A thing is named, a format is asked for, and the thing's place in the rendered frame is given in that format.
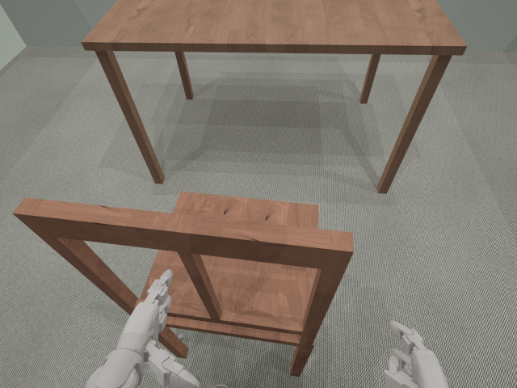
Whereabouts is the chair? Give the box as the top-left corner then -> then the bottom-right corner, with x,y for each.
13,192 -> 354,377

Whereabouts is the left robot forearm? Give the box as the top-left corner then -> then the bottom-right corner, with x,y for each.
86,349 -> 144,388

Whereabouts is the table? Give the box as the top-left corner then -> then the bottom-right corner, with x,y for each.
81,0 -> 467,194

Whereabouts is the right robot hand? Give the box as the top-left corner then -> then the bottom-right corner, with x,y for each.
384,320 -> 449,388

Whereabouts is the left robot hand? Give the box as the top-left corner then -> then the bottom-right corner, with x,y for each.
116,269 -> 200,388

